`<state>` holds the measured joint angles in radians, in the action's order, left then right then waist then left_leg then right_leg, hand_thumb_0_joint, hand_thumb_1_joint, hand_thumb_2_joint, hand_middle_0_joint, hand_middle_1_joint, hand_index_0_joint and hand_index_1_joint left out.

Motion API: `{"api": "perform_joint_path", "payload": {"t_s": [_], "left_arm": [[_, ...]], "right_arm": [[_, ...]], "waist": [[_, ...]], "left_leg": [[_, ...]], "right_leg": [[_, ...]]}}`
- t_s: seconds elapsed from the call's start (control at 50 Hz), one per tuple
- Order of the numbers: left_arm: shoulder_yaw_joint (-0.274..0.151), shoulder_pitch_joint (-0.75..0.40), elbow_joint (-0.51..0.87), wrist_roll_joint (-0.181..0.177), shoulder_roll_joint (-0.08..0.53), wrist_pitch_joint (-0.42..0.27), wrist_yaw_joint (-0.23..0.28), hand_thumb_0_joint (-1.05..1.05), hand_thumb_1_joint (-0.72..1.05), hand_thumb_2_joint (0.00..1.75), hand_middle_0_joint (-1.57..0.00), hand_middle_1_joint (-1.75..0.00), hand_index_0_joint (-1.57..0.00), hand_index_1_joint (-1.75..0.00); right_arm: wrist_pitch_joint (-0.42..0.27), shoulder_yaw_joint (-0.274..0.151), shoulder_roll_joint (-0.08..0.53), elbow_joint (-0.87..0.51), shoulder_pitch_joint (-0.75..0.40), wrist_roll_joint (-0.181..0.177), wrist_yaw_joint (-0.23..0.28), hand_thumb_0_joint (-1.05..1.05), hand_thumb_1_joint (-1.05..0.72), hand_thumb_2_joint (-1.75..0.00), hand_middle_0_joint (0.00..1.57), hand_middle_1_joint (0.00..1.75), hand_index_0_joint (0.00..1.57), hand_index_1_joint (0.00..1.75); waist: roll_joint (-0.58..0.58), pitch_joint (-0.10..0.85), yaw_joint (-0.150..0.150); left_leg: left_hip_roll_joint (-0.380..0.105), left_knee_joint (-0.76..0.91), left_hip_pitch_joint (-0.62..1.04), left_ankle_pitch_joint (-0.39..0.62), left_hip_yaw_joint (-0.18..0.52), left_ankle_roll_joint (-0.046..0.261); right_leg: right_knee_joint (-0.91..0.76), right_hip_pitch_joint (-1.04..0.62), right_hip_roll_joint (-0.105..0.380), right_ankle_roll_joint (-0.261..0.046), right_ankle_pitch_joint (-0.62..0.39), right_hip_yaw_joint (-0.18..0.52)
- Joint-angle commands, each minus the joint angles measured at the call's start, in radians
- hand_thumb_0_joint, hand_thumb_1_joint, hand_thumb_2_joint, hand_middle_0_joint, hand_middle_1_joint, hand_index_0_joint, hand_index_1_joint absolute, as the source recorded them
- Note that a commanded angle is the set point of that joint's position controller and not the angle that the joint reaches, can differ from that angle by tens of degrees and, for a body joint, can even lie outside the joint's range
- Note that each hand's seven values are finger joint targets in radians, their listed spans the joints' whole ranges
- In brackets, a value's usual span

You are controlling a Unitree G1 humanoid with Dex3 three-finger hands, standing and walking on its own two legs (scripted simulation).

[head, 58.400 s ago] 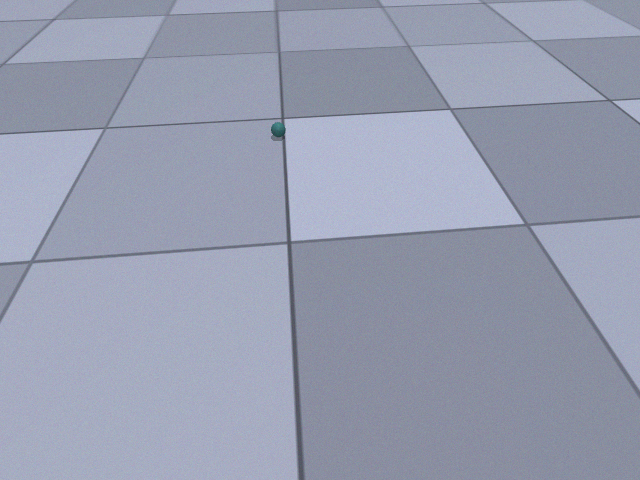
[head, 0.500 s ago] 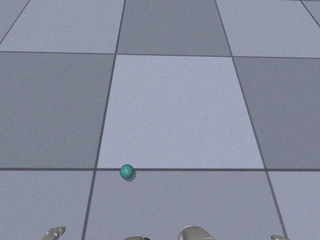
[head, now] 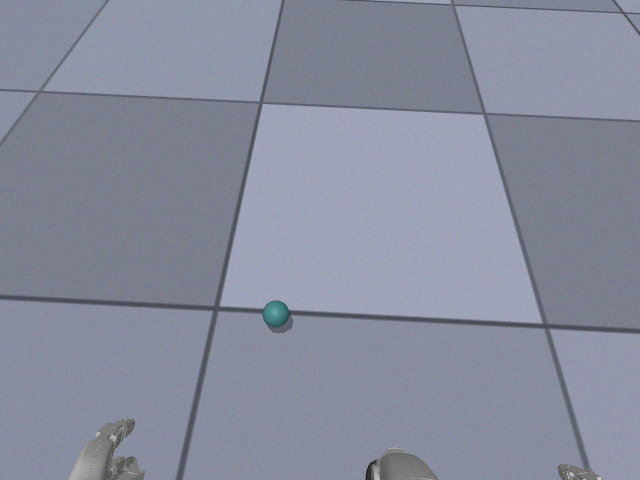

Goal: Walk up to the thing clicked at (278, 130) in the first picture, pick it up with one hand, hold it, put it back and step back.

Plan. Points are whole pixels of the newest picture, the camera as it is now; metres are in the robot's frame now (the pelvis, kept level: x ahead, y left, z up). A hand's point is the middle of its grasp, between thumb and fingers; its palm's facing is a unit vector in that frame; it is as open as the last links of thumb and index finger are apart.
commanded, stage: step back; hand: left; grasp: from above
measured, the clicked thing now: (275, 313) +0.63 +0.16 -0.71
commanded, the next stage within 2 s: none
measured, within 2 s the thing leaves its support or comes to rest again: neither
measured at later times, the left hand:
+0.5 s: hand out of the picture -0.06 +0.24 -0.13, palm faces -0.08 -0.91 -0.40, open 7.4 cm
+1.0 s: hand out of the picture -0.20 +0.24 -0.15, palm faces -0.02 -0.94 -0.34, open 7.4 cm
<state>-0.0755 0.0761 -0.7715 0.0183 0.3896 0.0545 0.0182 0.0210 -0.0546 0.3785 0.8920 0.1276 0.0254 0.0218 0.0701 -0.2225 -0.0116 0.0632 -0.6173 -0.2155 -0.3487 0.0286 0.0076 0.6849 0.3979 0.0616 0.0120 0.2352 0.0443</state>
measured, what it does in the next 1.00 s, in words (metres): walks backwards: right foot, then left foot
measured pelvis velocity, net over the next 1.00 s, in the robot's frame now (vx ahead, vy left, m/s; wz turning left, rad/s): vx -0.32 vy -0.03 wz -0.04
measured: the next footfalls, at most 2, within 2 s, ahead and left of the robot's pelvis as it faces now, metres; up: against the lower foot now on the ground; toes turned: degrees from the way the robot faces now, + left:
right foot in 0.40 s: -0.11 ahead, -0.15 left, +0.00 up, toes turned -3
left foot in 0.74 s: -0.21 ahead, +0.09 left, +0.00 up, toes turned -2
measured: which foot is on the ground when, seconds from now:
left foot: down 0.00-0.42, up 0.44-0.72, down 0.74-1.00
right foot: down 0.00-0.00, up 0.02-0.38, down 0.40-0.78, up 0.80-1.00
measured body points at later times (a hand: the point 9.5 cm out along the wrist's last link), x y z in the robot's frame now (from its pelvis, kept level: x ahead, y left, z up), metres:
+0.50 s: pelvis -0.15 -0.03 +0.00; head -0.11 -0.04 +0.45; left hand -0.05 +0.28 -0.11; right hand -0.05 -0.35 -0.11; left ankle -0.06 +0.11 -0.68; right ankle -0.15 -0.15 -0.72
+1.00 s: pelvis -0.32 -0.03 +0.01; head -0.26 +0.01 +0.46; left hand -0.19 +0.29 -0.12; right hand -0.23 -0.34 -0.08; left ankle -0.25 +0.09 -0.72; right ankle -0.37 -0.19 -0.62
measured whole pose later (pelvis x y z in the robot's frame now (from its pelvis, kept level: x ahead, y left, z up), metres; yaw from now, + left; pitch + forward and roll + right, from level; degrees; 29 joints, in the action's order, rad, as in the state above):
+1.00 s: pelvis -0.32 -0.03 +0.01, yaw -2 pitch -1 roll -2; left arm -0.10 0.16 -0.79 0.02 0.40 0.09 0.00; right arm 0.01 -0.03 0.35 0.83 0.17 0.04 0.02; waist 0.06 -0.15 0.00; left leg -0.03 -0.57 -0.34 -0.21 0.02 0.01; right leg 1.21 0.44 -0.09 0.02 0.47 0.17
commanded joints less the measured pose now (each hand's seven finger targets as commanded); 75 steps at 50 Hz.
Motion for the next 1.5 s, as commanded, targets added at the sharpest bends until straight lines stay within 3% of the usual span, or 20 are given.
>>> {"api": "perform_joint_path", "payload": {"t_s": [0.0,0.08,0.22,0.32,0.38,0.42,0.5,0.64,0.72,0.76,0.78,0.86,1.06,1.12,1.16,1.18,1.26,1.36,1.44,1.48], "left_arm": [[-0.062,0.007,0.083,0.002,0.178,0.0,0.024,0.0,0.9,0.9,-0.2,-0.3,-0.2,-0.3],[-0.067,0.118,0.03,-0.014,0.175,-0.001,0.008,0.0,0.9,0.9,-0.2,-0.3,-0.2,-0.3],[-0.066,0.111,0.049,0.002,0.161,-0.012,0.001,0.0,0.9,0.9,-0.2,-0.3,-0.2,-0.3],[-0.071,0.188,0.004,0.003,0.16,-0.021,-0.014,0.0,0.9,0.9,-0.2,-0.3,-0.2,-0.3],[-0.09,0.283,-0.044,0.025,0.209,-0.03,-0.021,0.0,0.9,0.9,-0.2,-0.3,-0.2,-0.3],[-0.121,0.143,0.039,0.034,0.391,-0.025,-0.02,0.0,0.9,0.9,-0.2,-0.3,-0.2,-0.3],[-0.082,-0.018,0.077,0.026,0.21,-0.034,-0.004,0.0,0.9,0.9,-0.2,-0.3,-0.2,-0.3],[-0.08,0.077,0.096,0.032,0.2,-0.02,0.015,0.0,0.9,0.9,-0.2,-0.3,-0.2,-0.3],[-0.061,0.045,0.114,0.005,0.186,0.01,0.003,0.0,0.9,0.9,-0.2,-0.3,-0.2,-0.3],[-0.048,0.07,0.124,-0.004,0.131,0.013,-0.001,0.0,0.9,0.9,-0.2,-0.3,-0.2,-0.3],[-0.075,-0.001,0.126,0.003,0.198,0.012,0.013,0.0,0.9,0.9,-0.2,-0.3,-0.2,-0.3],[-0.079,0.1,0.056,-0.012,0.183,0.024,-0.002,0.0,0.9,0.9,-0.2,-0.3,-0.2,-0.3],[-0.058,0.149,0.013,0.001,0.172,-0.01,-0.013,0.0,0.9,0.9,-0.2,-0.3,-0.2,-0.3],[-0.071,0.281,-0.074,0.014,0.196,-0.019,-0.018,0.0,0.9,0.9,-0.2,-0.3,-0.2,-0.3],[-0.113,0.169,-0.005,0.034,0.366,-0.015,-0.022,0.0,0.9,0.9,-0.2,-0.3,-0.2,-0.3],[-0.113,0.086,0.031,0.038,0.405,-0.014,-0.013,0.0,0.9,0.9,-0.2,-0.3,-0.2,-0.3],[-0.069,0.016,0.021,0.034,0.221,-0.043,0.0,0.0,0.9,0.9,-0.2,-0.3,-0.2,-0.3],[-0.084,0.141,-0.004,0.041,0.246,-0.068,-0.002,0.0,0.9,0.9,-0.2,-0.3,-0.2,-0.3],[-0.057,0.124,-0.013,0.019,0.237,-0.051,-0.017,0.0,0.9,0.9,-0.2,-0.3,-0.2,-0.3],[-0.023,0.165,-0.011,0.004,0.112,-0.052,-0.02,0.0,0.9,0.9,-0.2,-0.3,-0.2,-0.3]], "right_arm": [[-0.025,-0.094,0.372,-0.102,0.04,0.014,0.001,0.0,-0.9,-0.9,0.2,0.3,0.2,0.3],[-0.034,-0.053,0.234,-0.132,-0.096,0.012,0.015,0.0,-0.9,-0.9,0.2,0.3,0.2,0.3],[-0.029,-0.065,0.231,-0.131,0.043,-0.003,0.023,0.0,-0.9,-0.9,0.2,0.3,0.2,0.3],[-0.007,-0.074,0.275,-0.163,-0.008,0.006,0.013,0.0,-0.9,-0.9,0.2,0.3,0.2,0.3],[0.008,-0.064,0.23,-0.174,-0.037,-0.016,0.007,0.0,-0.9,-0.9,0.2,0.3,0.2,0.3],[0.009,-0.064,0.199,-0.191,-0.059,-0.017,0.03,0.0,-0.9,-0.9,0.2,0.3,0.2,0.3],[0.0,-0.05,0.19,-0.108,0.066,-0.028,0.014,0.0,-0.9,-0.9,0.2,0.3,0.2,0.3],[-0.022,-0.038,0.172,-0.119,0.09,-0.008,0.021,0.0,-0.9,-0.9,0.2,0.3,0.2,0.3],[-0.035,-0.053,0.177,-0.075,0.187,0.009,0.017,0.0,-0.9,-0.9,0.2,0.3,0.2,0.3],[-0.033,-0.085,0.343,-0.103,0.114,0.027,0.013,0.0,-0.9,-0.9,0.2,0.3,0.2,0.3],[-0.032,-0.097,0.419,-0.127,0.083,0.019,0.014,0.0,-0.9,-0.9,0.2,0.3,0.2,0.3],[-0.041,-0.056,0.248,-0.146,-0.052,0.023,0.031,0.0,-0.9,-0.9,0.2,0.3,0.2,0.3],[-0.001,-0.069,0.282,-0.158,0.016,0.016,0.015,0.0,-0.9,-0.9,0.2,0.3,0.2,0.3],[0.016,-0.059,0.261,-0.17,-0.034,-0.001,0.008,0.0,-0.9,-0.9,0.2,0.3,0.2,0.3],[0.01,-0.042,0.167,-0.209,-0.038,-0.009,0.026,0.0,-0.9,-0.9,0.2,0.3,0.2,0.3],[0.012,-0.068,0.219,-0.196,-0.055,-0.003,0.037,0.0,-0.9,-0.9,0.2,0.3,0.2,0.3],[-0.001,-0.046,0.19,-0.11,0.042,-0.009,0.013,0.0,-0.9,-0.9,0.2,0.3,0.2,0.3],[-0.033,-0.036,0.183,-0.099,0.019,0.002,0.0,0.0,-0.9,-0.9,0.2,0.3,0.2,0.3],[-0.059,-0.052,0.166,-0.027,0.113,0.015,-0.007,0.0,-0.9,-0.9,0.2,0.3,0.2,0.3],[-0.07,-0.078,0.258,-0.016,0.14,0.035,-0.002,0.0,-0.9,-0.9,0.2,0.3,0.2,0.3]], "waist": [[-0.322,0.248,0.072],[-0.206,0.205,-0.037],[-0.22,0.272,0.054],[-0.29,0.3,0.023],[-0.141,0.294,-0.022],[0.253,0.192,-0.065],[0.083,0.167,0.04],[0.155,0.263,-0.028],[0.059,0.306,0.011],[-0.284,0.261,-0.018],[-0.336,0.221,0.047],[-0.153,0.189,-0.05],[-0.328,0.324,0.028],[-0.224,0.335,-0.028],[0.166,0.216,-0.035],[0.203,0.146,-0.058],[0.049,0.155,0.024],[0.121,0.235,-0.067],[0.087,0.24,-0.007],[-0.256,0.255,-0.007]], "left_leg": [[-0.48,0.297,-0.045,0.468,0.488,0.255],[-0.29,0.206,0.026,0.582,0.174,0.175],[-0.316,0.141,0.238,0.571,0.183,0.246],[-0.295,0.108,0.053,0.376,0.158,0.205],[-0.192,-0.025,-0.206,0.091,0.096,0.083],[0.024,-0.453,-0.294,-0.289,0.072,-0.016],[0.073,-0.588,-0.264,-0.11,0.126,-0.006],[-0.025,-0.184,-0.256,-0.19,0.036,-0.027],[-0.045,0.248,-0.012,0.204,0.007,0.01],[-0.397,0.29,0.088,0.36,0.472,0.167],[-0.522,0.327,-0.163,0.328,0.591,0.306],[-0.293,0.224,-0.118,0.461,0.184,0.188],[-0.307,0.126,0.11,0.397,0.163,0.211],[-0.222,-0.014,-0.091,0.224,0.081,0.12],[0.027,-0.334,-0.38,-0.239,0.025,-0.005],[-0.023,-0.495,-0.277,-0.272,0.099,-0.021],[0.044,-0.546,-0.293,-0.083,0.112,-0.01],[-0.047,-0.17,-0.335,-0.169,0.039,-0.032],[-0.018,0.309,0.044,-0.004,-0.023,0.006],[-0.289,0.374,0.255,-0.123,0.45,0.105]], "right_leg": [[0.381,0.048,-0.168,-0.026,0.45,0.145],[0.595,0.131,-0.177,-0.033,0.242,0.181],[0.338,0.13,-0.132,0.038,0.262,0.109],[-0.071,-0.133,-0.075,-0.003,0.171,-0.008],[-0.264,-0.298,-0.009,-0.072,0.061,0.111],[-0.433,0.019,0.353,-0.315,0.153,0.556],[-0.3,-0.039,0.129,-0.187,-0.171,0.174],[-0.194,-0.347,0.187,-0.223,-0.345,0.185],[-0.009,-0.229,0.109,-0.128,-0.25,0.109],[0.26,0.16,-0.138,-0.038,0.332,-0.014],[0.451,0.056,-0.108,-0.021,0.429,0.123],[0.668,0.091,-0.172,-0.03,0.22,0.194],[-0.004,-0.064,-0.067,0.011,0.25,-0.006],[-0.279,-0.257,-0.064,-0.049,0.069,-0.017],[-0.379,-0.089,0.266,-0.221,0.203,0.429],[-0.471,0.164,0.39,-0.32,0.303,0.573],[-0.262,-0.035,0.116,-0.166,-0.028,0.135],[-0.261,-0.347,0.173,-0.209,0.186,0.223],[-0.154,-0.166,0.144,-0.155,0.111,0.138],[0.147,0.181,-0.022,-0.043,0.25,-0.021]]}}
